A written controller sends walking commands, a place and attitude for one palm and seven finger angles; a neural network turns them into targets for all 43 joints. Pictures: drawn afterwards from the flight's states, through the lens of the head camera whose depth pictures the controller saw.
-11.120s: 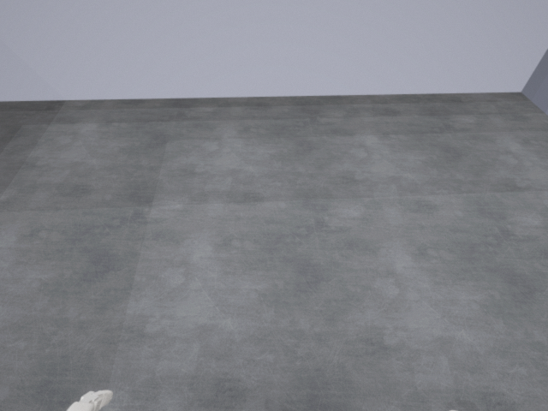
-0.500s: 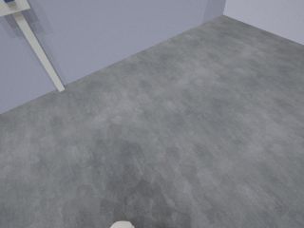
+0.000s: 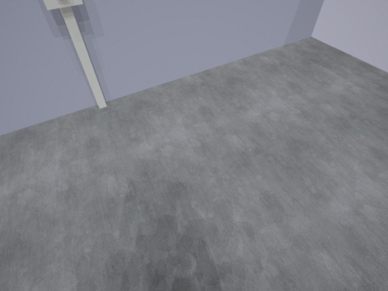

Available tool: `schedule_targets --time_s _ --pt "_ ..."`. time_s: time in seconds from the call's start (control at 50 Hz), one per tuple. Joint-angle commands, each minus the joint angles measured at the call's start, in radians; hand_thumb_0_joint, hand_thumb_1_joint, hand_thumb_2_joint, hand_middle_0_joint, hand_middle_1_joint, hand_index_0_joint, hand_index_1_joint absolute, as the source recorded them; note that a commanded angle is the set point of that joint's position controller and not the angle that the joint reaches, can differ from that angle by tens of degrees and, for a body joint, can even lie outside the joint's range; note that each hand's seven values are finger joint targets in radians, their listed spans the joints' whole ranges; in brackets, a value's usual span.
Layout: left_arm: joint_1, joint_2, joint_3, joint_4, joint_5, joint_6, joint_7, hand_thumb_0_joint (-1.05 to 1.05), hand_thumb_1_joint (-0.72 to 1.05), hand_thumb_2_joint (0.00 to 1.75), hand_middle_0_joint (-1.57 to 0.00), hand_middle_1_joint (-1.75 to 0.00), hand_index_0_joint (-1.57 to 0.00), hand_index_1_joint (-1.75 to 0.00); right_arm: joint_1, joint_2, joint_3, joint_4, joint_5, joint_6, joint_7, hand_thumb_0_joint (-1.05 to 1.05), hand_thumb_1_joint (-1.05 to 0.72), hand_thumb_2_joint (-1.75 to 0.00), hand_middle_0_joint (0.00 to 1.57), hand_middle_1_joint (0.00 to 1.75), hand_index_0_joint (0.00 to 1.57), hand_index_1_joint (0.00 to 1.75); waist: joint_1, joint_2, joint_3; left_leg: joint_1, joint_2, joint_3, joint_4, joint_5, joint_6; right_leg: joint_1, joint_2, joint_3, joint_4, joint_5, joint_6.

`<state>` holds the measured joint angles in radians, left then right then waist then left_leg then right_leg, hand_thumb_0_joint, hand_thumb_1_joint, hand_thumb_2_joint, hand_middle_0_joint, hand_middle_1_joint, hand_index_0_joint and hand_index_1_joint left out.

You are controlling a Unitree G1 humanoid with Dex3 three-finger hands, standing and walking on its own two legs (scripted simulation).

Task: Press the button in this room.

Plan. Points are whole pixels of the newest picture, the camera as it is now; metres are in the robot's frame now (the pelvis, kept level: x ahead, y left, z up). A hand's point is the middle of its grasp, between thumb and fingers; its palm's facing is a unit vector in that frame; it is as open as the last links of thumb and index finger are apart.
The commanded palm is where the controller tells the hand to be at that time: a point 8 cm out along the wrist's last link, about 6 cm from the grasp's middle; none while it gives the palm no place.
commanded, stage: stand and wait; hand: left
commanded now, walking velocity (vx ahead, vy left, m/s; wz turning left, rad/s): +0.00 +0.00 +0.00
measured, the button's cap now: out of the picture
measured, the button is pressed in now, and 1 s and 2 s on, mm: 0 0 0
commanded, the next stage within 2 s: turn or walk to find it in 0.40 s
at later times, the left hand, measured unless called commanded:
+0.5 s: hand out of the picture -0.05 +0.18 -0.18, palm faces +0.12 -0.98 -0.17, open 7.3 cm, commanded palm none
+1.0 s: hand out of the picture -0.04 +0.22 -0.18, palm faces +0.25 -0.94 -0.21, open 7.4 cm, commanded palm none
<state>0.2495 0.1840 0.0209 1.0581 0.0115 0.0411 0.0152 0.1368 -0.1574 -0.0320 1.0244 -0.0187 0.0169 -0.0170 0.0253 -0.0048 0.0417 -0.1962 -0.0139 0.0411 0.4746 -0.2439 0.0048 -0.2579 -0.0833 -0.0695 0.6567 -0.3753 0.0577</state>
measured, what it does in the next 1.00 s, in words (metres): steps on the spot: right foot, then left foot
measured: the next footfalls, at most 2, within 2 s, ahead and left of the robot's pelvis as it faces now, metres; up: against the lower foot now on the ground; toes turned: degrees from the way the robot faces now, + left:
right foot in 0.02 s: +0.03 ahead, -0.12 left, +0.00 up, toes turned -5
left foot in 0.36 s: -0.03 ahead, +0.13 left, +0.00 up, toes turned +14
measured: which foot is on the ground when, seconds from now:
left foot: down 0.00-0.04, up 0.06-0.34, down 0.36-1.00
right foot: up 0.00-0.00, down 0.02-0.90, up 0.92-1.00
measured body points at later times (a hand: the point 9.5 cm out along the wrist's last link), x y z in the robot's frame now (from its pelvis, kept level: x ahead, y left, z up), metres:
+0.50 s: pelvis -0.04 +0.01 +0.00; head -0.04 +0.02 +0.45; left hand -0.05 +0.23 -0.16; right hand -0.01 -0.22 -0.15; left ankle -0.06 +0.12 -0.74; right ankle -0.01 -0.11 -0.73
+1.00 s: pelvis -0.06 +0.02 +0.00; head -0.03 +0.04 +0.44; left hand -0.05 +0.27 -0.16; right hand +0.03 -0.22 -0.15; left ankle -0.07 +0.12 -0.74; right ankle -0.04 -0.11 -0.69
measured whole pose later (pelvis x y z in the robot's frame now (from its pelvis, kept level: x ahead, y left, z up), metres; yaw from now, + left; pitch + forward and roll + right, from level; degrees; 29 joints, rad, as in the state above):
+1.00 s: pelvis -0.06 +0.02 +0.00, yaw +14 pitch +1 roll -1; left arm 0.17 0.21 0.06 1.00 0.02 0.07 0.02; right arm 0.25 -0.17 -0.06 1.01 -0.03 0.01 -0.01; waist -0.02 -0.03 0.05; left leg -0.30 0.00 0.02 0.58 -0.29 0.03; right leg -0.44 -0.10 -0.11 0.97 -0.46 0.04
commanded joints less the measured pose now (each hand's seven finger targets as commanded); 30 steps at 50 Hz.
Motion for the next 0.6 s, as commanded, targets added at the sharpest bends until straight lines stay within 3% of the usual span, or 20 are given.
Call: schedule_targets --time_s 0.0,0.02,0.04,0.06,0.1,0.14,0.18,0.24,0.28,0.3,0.32,0.34,0.36,0.38,0.4,0.48,0.52,0.58 --pt "0.114 0.136 0.036 -0.023 0.014 -0.047 0.02 0.0 0.9 0.9 -0.2 -0.3 -0.2 -0.3 0.028 -0.133 -0.04 -0.054 0.017 -0.006 0.0 0.0 -0.9 -0.9 0.2 0.3 0.2 0.3 0.008 -0.086 -0.061 -0.155 0.102 -0.109 0.081 0.127 0.03 0.189 -0.127 0.134 -0.307 0.25 -0.035" --pt "0.109 0.199 0.046 -0.028 0.016 -0.051 0.021 0.0 0.9 0.9 -0.2 -0.3 -0.2 -0.3 0.014 -0.088 -0.029 -0.075 0.018 -0.002 0.003 0.0 -0.9 -0.9 0.2 0.3 0.2 0.3 0.011 -0.264 -0.028 -0.242 0.001 -0.021 0.182 -0.122 -0.017 0.18 -0.279 0.284 -0.357 0.323 -0.123" --pt "0.114 0.196 0.045 -0.041 0.014 -0.053 0.02 0.0 0.9 0.9 -0.2 -0.3 -0.2 -0.3 -0.017 -0.112 -0.034 -0.082 0.012 0.009 0.004 0.0 -0.9 -0.9 0.2 0.3 0.2 0.3 0.037 -0.229 -0.028 -0.216 0.008 -0.063 0.333 -0.289 -0.018 0.094 -0.341 0.319 -0.4 0.312 -0.211" --pt "0.082 0.173 0.049 -0.042 0.014 -0.055 0.026 0.0 0.9 0.9 -0.2 -0.3 -0.2 -0.3 -0.007 -0.12 -0.043 -0.074 0.005 0.021 0.004 0.0 -0.9 -0.9 0.2 0.3 0.2 0.3 0.019 -0.26 -0.01 -0.225 0.035 -0.092 0.43 -0.281 -0.013 0.049 -0.313 0.294 -0.407 0.281 -0.226" --pt "0.009 0.141 0.038 -0.059 0.014 -0.051 0.022 0.0 0.9 0.9 -0.2 -0.3 -0.2 -0.3 0.033 -0.105 -0.043 -0.037 0.006 0.024 0.008 0.0 -0.9 -0.9 0.2 0.3 0.2 0.3 -0.013 -0.163 0.037 -0.214 0.037 -0.079 0.509 -0.222 -0.015 0.002 -0.25 0.197 -0.392 0.287 -0.212" --pt "-0.006 0.137 0.035 -0.065 0.016 -0.054 0.019 0.0 0.9 0.9 -0.2 -0.3 -0.2 -0.3 0.069 -0.088 -0.038 -0.016 0.008 0.024 0.012 0.0 -0.9 -0.9 0.2 0.3 0.2 0.3 -0.022 -0.139 0.023 -0.191 0.042 -0.05 0.479 -0.196 -0.024 0.013 -0.214 0.123 -0.373 0.319 -0.189" --pt "0.008 0.14 0.039 -0.055 0.019 -0.054 0.02 0.0 0.9 0.9 -0.2 -0.3 -0.2 -0.3 0.072 -0.075 -0.033 -0.008 0.009 0.02 0.012 0.0 -0.9 -0.9 0.2 0.3 0.2 0.3 -0.01 -0.145 0.009 -0.17 0.045 -0.024 0.4 -0.194 -0.031 0.044 -0.2 0.105 -0.367 0.321 -0.183" --pt "0.051 0.151 0.041 -0.027 0.018 -0.052 0.019 0.0 0.9 0.9 -0.2 -0.3 -0.2 -0.3 0.06 -0.069 -0.024 -0.006 0.01 0.008 0.007 0.0 -0.9 -0.9 0.2 0.3 0.2 0.3 0.015 -0.159 -0.007 -0.122 0.052 0.003 0.23 -0.182 -0.034 0.067 -0.206 0.133 -0.346 0.337 -0.201" --pt "0.031 0.148 0.04 -0.02 0.012 -0.048 0.02 0.0 0.9 0.9 -0.2 -0.3 -0.2 -0.3 0.116 -0.059 -0.016 0.02 0.009 -0.002 0.002 0.0 -0.9 -0.9 0.2 0.3 0.2 0.3 -0.01 -0.133 -0.029 -0.014 0.049 0.015 0.059 -0.073 -0.034 0.045 -0.177 0.111 -0.304 0.299 -0.169" --pt "0.011 0.138 0.037 -0.017 0.004 -0.046 0.02 0.0 0.9 0.9 -0.2 -0.3 -0.2 -0.3 0.164 -0.061 -0.013 0.043 0.011 -0.011 0.0 0.0 -0.9 -0.9 0.2 0.3 0.2 0.3 -0.032 -0.099 -0.051 0.064 0.056 0.003 -0.061 0.031 -0.031 0.021 -0.154 0.089 -0.258 0.273 -0.135" --pt "0.021 0.107 0.03 -0.018 -0.004 -0.042 0.018 0.0 0.9 0.9 -0.2 -0.3 -0.2 -0.3 0.179 -0.092 -0.014 0.054 0.01 -0.024 -0.003 0.0 -0.9 -0.9 0.2 0.3 0.2 0.3 -0.028 0.014 -0.076 0.124 0.109 -0.073 -0.12 0.108 -0.013 -0.014 -0.099 0.056 -0.192 0.23 -0.096" --pt "0.04 0.072 0.019 -0.02 -0.01 -0.038 0.014 0.0 0.9 0.9 -0.2 -0.3 -0.2 -0.3 0.154 -0.137 -0.018 0.045 0.004 -0.033 -0.009 0.0 -0.9 -0.9 0.2 0.3 0.2 0.3 -0.007 0.137 -0.057 0.087 0.214 -0.19 -0.153 0.166 0.03 -0.04 -0.035 0.015 -0.161 0.173 -0.056" --pt "0.039 0.057 0.014 -0.011 -0.007 -0.034 0.012 0.0 0.9 0.9 -0.2 -0.3 -0.2 -0.3 0.113 -0.16 -0.02 0.033 0.005 -0.029 -0.013 0.0 -0.9 -0.9 0.2 0.3 0.2 0.3 0.008 0.167 -0.03 -0.001 0.262 -0.215 -0.187 0.129 0.064 0.02 -0.016 -0.008 -0.16 0.117 -0.039" --pt "0.038 0.048 0.01 0.001 -0.003 -0.033 0.011 0.0 0.9 0.9 -0.2 -0.3 -0.2 -0.3 0.083 -0.151 -0.016 0.036 0.003 -0.03 -0.017 0.0 -0.9 -0.9 0.2 0.3 0.2 0.3 0.016 0.134 -0.012 -0.046 0.246 -0.188 -0.193 0.097 0.065 0.06 -0.016 -0.01 -0.185 0.137 -0.032" --pt "0.02 0.053 0.009 0.014 0.001 -0.027 0.011 0.0 0.9 0.9 -0.2 -0.3 -0.2 -0.3 0.07 -0.141 -0.013 0.041 0.004 -0.029 -0.017 0.0 -0.9 -0.9 0.2 0.3 0.2 0.3 0.01 0.196 0.025 -0.085 0.219 -0.173 -0.209 0.071 0.053 0.081 -0.021 -0.025 -0.181 0.148 -0.027" --pt "0.057 0.076 0.014 0.04 0.001 -0.03 0.011 0.0 0.9 0.9 -0.2 -0.3 -0.2 -0.3 0.084 -0.119 -0.011 0.04 0.009 -0.02 -0.015 0.0 -0.9 -0.9 0.2 0.3 0.2 0.3 0.015 0.12 0.048 -0.125 0.174 -0.147 -0.177 0.041 0.036 0.109 -0.04 -0.016 -0.214 0.188 -0.03" --pt "0.049 0.085 0.019 0.035 0.003 -0.027 0.012 0.0 0.9 0.9 -0.2 -0.3 -0.2 -0.3 0.095 -0.125 -0.017 0.033 0.007 -0.011 -0.011 0.0 -0.9 -0.9 0.2 0.3 0.2 0.3 0.006 0.069 0.068 -0.152 0.158 -0.149 -0.169 -0.037 0.031 0.084 -0.047 -0.017 -0.219 0.139 -0.03" --pt "0.042 0.09 0.029 0.014 0.007 -0.026 0.013 0.0 0.9 0.9 -0.2 -0.3 -0.2 -0.3 0.1 -0.133 -0.026 0.013 0.004 -0.003 -0.005 0.0 -0.9 -0.9 0.2 0.3 0.2 0.3 0.0 0.05 0.063 -0.176 0.152 -0.164 -0.156 -0.082 0.038 0.051 -0.057 -0.016 -0.215 0.076 -0.031"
